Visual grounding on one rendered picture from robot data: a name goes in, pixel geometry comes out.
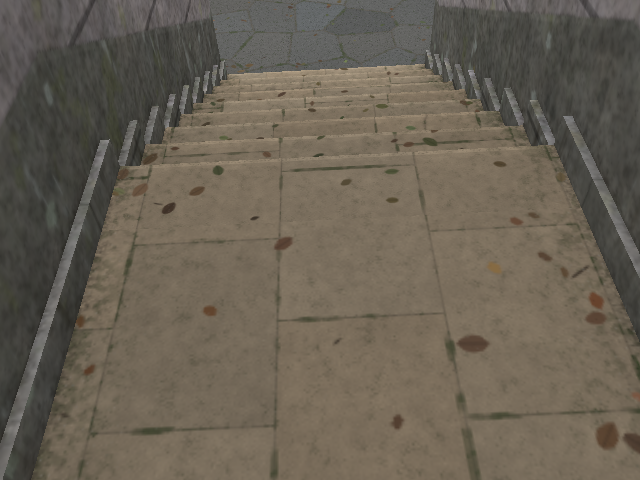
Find stairs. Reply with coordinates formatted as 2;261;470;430
141;64;531;165

